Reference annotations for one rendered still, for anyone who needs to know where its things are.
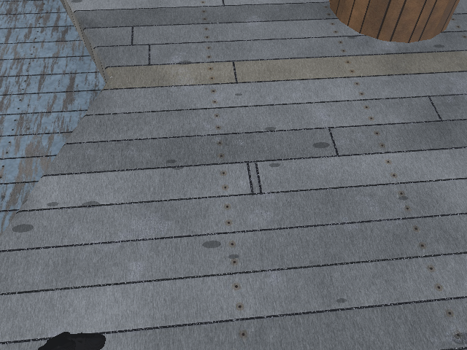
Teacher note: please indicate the robot left hand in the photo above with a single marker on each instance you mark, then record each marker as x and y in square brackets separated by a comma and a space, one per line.
[79, 341]

